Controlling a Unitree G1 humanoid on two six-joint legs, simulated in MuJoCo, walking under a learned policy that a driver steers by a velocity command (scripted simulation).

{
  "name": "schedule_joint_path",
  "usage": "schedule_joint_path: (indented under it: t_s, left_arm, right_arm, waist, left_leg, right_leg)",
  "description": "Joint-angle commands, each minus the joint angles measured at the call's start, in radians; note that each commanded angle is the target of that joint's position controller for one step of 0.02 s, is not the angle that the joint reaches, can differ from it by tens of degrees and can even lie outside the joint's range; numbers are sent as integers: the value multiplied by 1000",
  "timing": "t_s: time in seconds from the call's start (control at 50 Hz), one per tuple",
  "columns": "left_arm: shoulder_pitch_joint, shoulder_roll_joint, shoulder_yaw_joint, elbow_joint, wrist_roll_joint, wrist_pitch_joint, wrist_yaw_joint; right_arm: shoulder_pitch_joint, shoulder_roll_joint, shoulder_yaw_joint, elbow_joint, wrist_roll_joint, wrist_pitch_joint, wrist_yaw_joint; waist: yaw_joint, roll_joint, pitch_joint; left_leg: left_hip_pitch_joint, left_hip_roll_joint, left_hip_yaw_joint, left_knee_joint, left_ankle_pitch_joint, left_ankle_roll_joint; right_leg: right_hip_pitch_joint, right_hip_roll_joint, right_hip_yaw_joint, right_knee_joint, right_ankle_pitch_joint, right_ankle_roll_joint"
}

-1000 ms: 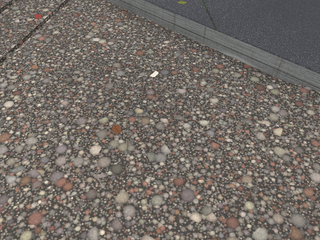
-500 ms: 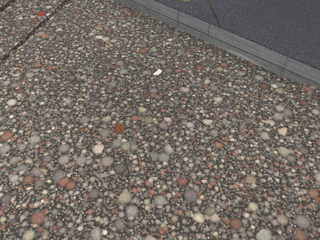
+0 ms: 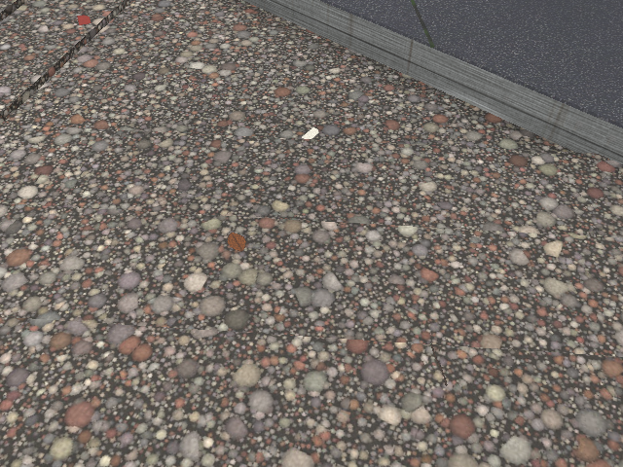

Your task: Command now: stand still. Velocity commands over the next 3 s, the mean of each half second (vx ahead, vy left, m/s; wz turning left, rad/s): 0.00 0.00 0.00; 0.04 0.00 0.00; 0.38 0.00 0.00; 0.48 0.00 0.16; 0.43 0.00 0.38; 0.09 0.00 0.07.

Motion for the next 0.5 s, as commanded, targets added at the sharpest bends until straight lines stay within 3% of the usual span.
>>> schedule_joint_path:
  t_s: [0.02,0.5]
  left_arm:
    - [91,72,6,1,0,-4,2]
    - [154,60,-14,20,-5,1,2]
  right_arm:
    - [76,-76,-6,-3,0,-4,-1]
    - [130,-72,21,18,2,-4,1]
  waist:
    - [0,0,70]
    - [1,2,75]
  left_leg:
    - [-56,-1,7,-91,34,13]
    - [-70,-1,13,-96,35,20]
  right_leg:
    - [-23,-36,20,-77,134,-18]
    - [-47,-33,8,-77,105,-18]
